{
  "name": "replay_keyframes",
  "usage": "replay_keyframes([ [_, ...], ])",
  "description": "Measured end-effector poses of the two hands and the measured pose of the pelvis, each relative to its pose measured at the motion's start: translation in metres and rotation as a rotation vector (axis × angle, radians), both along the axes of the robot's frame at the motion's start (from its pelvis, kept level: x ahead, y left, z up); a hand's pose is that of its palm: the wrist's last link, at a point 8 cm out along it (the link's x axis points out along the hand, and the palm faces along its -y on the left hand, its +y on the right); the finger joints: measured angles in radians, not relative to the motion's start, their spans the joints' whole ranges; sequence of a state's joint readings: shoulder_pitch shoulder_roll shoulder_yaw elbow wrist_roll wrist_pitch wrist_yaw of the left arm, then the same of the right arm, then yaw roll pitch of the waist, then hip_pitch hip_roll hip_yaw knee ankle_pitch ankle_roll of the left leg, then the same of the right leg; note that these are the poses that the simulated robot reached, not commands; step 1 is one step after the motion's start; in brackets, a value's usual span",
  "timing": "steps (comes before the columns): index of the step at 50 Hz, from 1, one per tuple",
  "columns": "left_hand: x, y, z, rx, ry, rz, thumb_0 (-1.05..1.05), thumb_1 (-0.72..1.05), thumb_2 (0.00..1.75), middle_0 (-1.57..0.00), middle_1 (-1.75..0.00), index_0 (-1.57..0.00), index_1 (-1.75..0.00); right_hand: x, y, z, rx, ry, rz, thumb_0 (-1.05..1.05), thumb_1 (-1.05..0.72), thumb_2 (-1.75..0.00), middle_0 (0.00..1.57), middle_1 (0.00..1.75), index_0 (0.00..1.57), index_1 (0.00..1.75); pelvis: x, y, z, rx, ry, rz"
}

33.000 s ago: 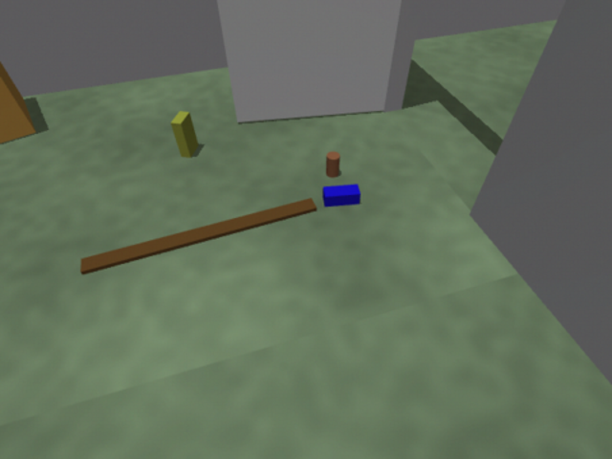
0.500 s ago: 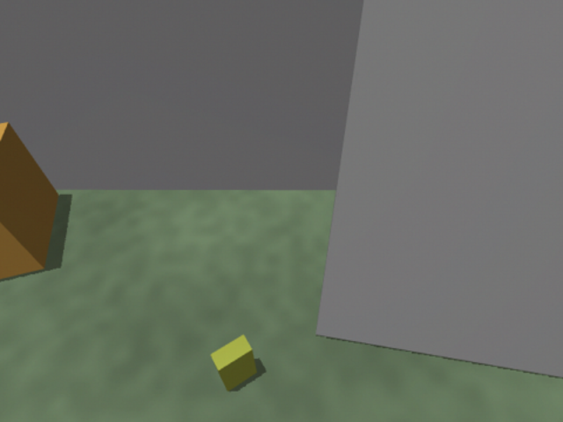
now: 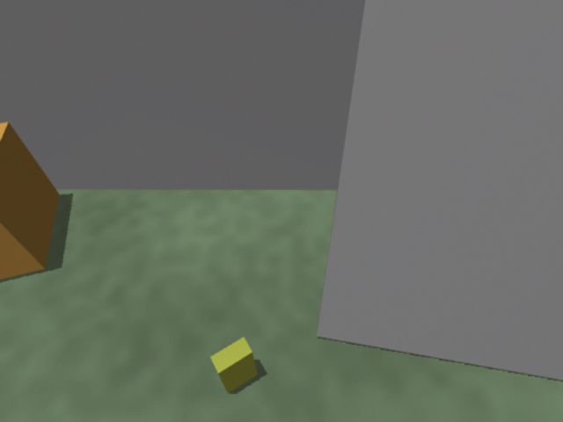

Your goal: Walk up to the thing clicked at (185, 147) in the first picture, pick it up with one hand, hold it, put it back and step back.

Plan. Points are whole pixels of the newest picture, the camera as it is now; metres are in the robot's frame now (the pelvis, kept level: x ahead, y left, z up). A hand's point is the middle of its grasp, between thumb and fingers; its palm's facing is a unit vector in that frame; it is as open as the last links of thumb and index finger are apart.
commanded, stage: stand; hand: left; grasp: from the side
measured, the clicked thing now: (235, 366) +0.41 +0.19 -0.68
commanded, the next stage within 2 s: step back in 0.04 s
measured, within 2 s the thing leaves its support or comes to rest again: neither
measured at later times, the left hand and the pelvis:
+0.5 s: hand out of the picture +0.08 +0.30 -0.18, palm faces +0.00 -0.93 -0.37, open 7.4 cm; pelvis -0.08 +0.04 -0.03, yaw +2 degrees
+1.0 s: hand out of the picture -0.08 +0.29 -0.15, palm faces +0.00 -0.92 -0.39, open 7.4 cm; pelvis -0.18 +0.03 -0.01, yaw -1 degrees
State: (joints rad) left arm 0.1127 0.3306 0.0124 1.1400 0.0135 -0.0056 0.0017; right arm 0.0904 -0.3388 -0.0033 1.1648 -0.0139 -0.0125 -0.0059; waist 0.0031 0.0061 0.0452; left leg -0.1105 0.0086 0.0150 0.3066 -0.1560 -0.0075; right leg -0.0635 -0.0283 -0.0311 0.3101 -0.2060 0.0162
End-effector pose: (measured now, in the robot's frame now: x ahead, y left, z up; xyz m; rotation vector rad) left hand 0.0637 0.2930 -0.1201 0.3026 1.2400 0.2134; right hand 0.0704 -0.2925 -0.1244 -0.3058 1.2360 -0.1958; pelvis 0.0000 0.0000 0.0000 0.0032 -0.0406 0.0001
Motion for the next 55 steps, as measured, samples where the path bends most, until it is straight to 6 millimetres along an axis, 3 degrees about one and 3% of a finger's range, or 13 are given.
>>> replay_keyframes([
  [4, 0.001, 0.002, 0.000, 0.001, -0.011, 0.014, 0.00, 0.90, 0.90, -0.20, -0.30, -0.21, -0.30, 0.001, -0.003, -0.001, 0.003, -0.004, -0.007, 0.00, -0.91, -0.90, 0.20, 0.30, 0.21, 0.30, -0.003, -0.001, -0.002, -0.002, 0.006, 0.002],
  [14, -0.001, 0.026, -0.009, 0.050, -0.054, -0.005, 0.00, 0.90, 0.90, -0.20, -0.30, -0.21, -0.30, -0.008, -0.021, -0.006, -0.056, -0.024, -0.002, 0.00, -0.91, -0.90, 0.20, 0.30, 0.21, 0.30, -0.040, 0.006, -0.020, -0.016, 0.007, 0.019],
  [21, 0.010, 0.051, -0.026, 0.036, -0.122, -0.038, 0.01, 0.90, 0.90, -0.20, -0.30, -0.21, -0.30, -0.052, -0.005, -0.005, -0.113, 0.006, 0.004, 0.00, -0.91, -0.90, 0.20, 0.30, 0.20, 0.30, -0.060, 0.032, -0.035, -0.008, 0.017, 0.029],
  [25, 0.006, 0.053, -0.026, 0.030, -0.129, -0.042, 0.00, 0.91, 0.90, -0.20, -0.30, -0.20, -0.30, -0.084, 0.011, 0.002, -0.110, 0.062, 0.005, 0.00, -0.91, -0.90, 0.20, 0.30, 0.21, 0.30, -0.075, 0.037, -0.027, -0.019, 0.016, 0.029],
  [34, -0.048, 0.049, -0.024, 0.029, -0.045, -0.083, 0.00, 0.91, 0.90, -0.20, -0.30, -0.20, -0.30, -0.112, 0.023, 0.001, -0.088, -0.013, -0.016, 0.00, -0.90, -0.89, 0.20, 0.30, 0.21, 0.30, -0.108, 0.038, -0.022, -0.021, 0.018, -0.027],
  [41, -0.095, 0.035, -0.017, 0.052, -0.048, -0.084, 0.00, 0.91, 0.90, -0.20, -0.30, -0.20, -0.30, -0.132, 0.005, -0.017, -0.056, -0.064, -0.017, 0.00, -0.90, -0.89, 0.21, 0.30, 0.21, 0.30, -0.145, 0.025, -0.031, -0.045, -0.010, -0.040],
  [45, -0.127, 0.029, -0.003, 0.046, -0.066, -0.058, 0.01, 0.90, 0.90, -0.20, -0.30, -0.21, -0.30, -0.146, 0.000, -0.013, -0.045, -0.053, -0.025, 0.00, -0.90, -0.89, 0.20, 0.30, 0.21, 0.30, -0.159, 0.022, -0.023, -0.005, -0.011, -0.031],
  [51, -0.152, 0.041, 0.014, 0.062, -0.099, -0.029, 0.01, 0.90, 0.90, -0.21, -0.30, -0.21, -0.30, -0.172, 0.003, -0.001, -0.077, -0.027, 0.019, 0.00, -0.91, -0.90, 0.20, 0.30, 0.21, 0.30, -0.180, 0.034, -0.011, 0.004, 0.022, -0.008],
  [55, -0.164, 0.059, 0.012, 0.064, -0.147, -0.021, 0.01, 0.90, 0.90, -0.21, -0.30, -0.21, -0.30, -0.189, 0.016, 0.001, -0.106, 0.007, 0.059, 0.00, -0.91, -0.90, 0.20, 0.30, 0.20, 0.30, -0.199, 0.049, -0.015, -0.010, 0.030, 0.024],
])
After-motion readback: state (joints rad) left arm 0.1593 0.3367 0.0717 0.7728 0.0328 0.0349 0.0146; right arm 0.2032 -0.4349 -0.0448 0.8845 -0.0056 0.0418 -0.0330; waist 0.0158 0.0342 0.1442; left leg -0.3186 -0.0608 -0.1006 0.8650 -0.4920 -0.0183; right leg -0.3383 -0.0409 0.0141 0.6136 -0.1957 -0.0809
